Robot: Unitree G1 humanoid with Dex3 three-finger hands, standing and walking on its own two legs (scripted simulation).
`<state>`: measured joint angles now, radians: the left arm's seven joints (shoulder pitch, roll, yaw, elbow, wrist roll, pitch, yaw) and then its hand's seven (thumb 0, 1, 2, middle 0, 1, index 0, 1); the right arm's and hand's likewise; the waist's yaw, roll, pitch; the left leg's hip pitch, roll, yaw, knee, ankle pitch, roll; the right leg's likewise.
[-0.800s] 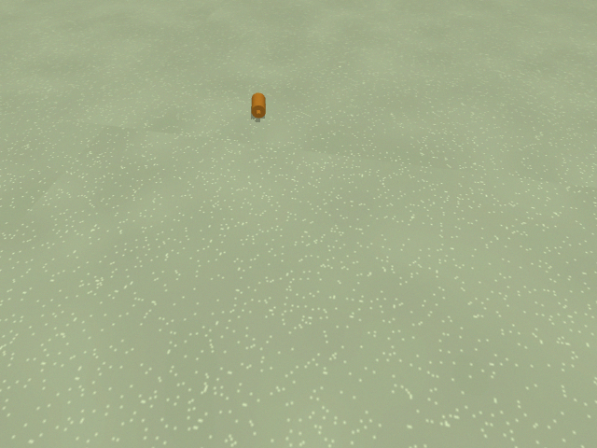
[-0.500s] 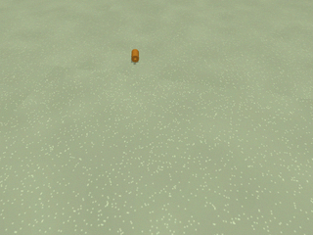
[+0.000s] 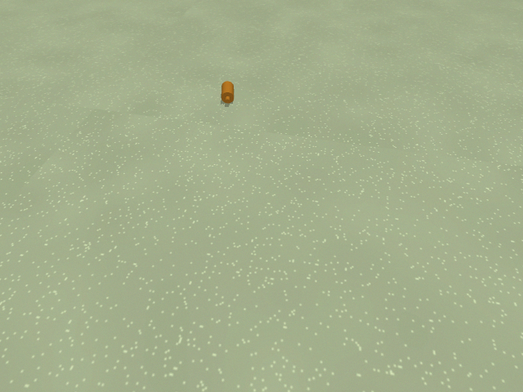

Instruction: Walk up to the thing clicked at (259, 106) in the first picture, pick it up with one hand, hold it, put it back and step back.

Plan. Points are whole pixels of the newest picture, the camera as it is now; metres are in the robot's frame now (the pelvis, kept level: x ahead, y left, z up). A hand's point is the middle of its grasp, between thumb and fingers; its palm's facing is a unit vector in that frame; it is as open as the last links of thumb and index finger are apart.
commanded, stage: stand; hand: left
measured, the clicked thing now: (227, 93) +2.02 +0.23 -0.74
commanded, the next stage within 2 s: walk up in 0.32 s
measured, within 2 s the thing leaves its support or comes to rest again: neither
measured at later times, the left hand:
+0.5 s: hand out of the picture +0.10 +0.28 -0.14, palm faces -0.23 -0.88 -0.41, open 7.4 cm
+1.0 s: hand (133, 264) +0.39 +0.29 -0.14, palm faces -0.44 -0.74 -0.52, open 7.4 cm
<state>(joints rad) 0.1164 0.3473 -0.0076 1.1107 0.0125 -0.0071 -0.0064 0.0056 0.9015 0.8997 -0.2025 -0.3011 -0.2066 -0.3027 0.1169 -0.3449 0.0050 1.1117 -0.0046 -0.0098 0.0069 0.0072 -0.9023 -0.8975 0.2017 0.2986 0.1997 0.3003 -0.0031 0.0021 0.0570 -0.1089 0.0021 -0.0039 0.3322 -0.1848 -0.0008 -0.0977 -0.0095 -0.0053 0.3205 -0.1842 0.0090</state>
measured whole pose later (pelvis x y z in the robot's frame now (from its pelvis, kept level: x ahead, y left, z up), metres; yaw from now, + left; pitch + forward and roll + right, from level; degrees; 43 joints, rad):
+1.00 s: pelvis +0.27 +0.01 -0.03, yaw -29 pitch +0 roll -2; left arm 0.46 0.43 0.03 0.93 0.02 -0.10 0.02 0.01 0.89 0.90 -0.21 -0.30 -0.22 -0.30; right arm 0.07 -0.53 -0.10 0.74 -0.05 0.05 0.21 0.01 -0.90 -0.90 0.20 0.30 0.20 0.30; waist 0.04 0.14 0.01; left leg -0.64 0.13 -0.07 0.77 -0.15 -0.05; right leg -0.05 -0.14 0.07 0.44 -0.41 0.07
